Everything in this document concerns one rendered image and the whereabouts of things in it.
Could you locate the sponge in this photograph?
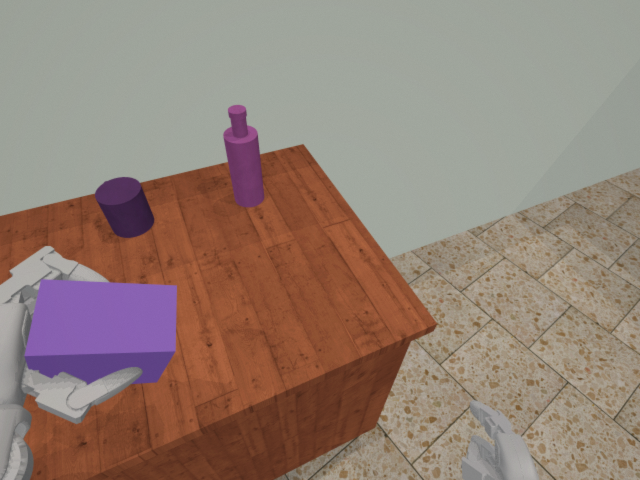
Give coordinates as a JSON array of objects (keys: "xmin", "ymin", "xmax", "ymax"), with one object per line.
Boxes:
[{"xmin": 24, "ymin": 279, "xmax": 177, "ymax": 385}]

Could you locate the left robot forearm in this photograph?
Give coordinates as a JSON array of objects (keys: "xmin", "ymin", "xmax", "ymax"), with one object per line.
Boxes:
[{"xmin": 0, "ymin": 404, "xmax": 34, "ymax": 480}]

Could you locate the left robot hand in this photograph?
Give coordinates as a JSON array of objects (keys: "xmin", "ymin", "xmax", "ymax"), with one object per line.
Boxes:
[{"xmin": 0, "ymin": 246, "xmax": 143, "ymax": 424}]

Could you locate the right robot hand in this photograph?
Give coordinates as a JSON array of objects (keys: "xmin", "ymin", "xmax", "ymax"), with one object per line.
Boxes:
[{"xmin": 462, "ymin": 400, "xmax": 539, "ymax": 480}]

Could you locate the table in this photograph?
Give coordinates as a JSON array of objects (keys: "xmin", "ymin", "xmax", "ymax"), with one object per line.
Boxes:
[{"xmin": 0, "ymin": 144, "xmax": 437, "ymax": 480}]

